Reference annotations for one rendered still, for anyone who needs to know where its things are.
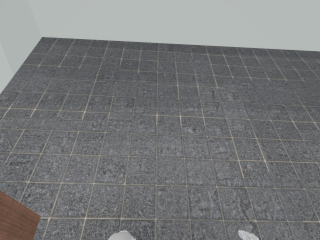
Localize table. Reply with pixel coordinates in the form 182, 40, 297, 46
0, 190, 41, 240

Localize right robot hand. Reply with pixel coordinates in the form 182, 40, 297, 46
238, 230, 259, 240

